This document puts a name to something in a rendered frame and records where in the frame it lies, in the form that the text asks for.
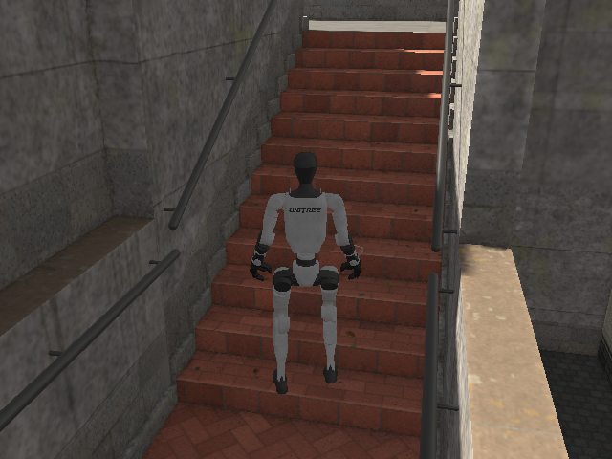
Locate left robot hand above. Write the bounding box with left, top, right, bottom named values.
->
left=250, top=262, right=272, bottom=281

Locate left robot foot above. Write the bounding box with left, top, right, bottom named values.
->
left=273, top=369, right=288, bottom=394

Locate right robot hand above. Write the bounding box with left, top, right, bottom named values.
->
left=340, top=261, right=362, bottom=280

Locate right robot forearm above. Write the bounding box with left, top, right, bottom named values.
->
left=340, top=231, right=360, bottom=266

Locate robot right upper arm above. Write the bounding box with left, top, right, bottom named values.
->
left=325, top=193, right=350, bottom=246

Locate robot left upper arm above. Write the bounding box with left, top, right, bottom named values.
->
left=259, top=193, right=286, bottom=246

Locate robot right thigh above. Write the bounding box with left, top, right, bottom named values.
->
left=319, top=266, right=339, bottom=321

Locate left robot forearm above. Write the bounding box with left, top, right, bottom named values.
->
left=251, top=230, right=269, bottom=266

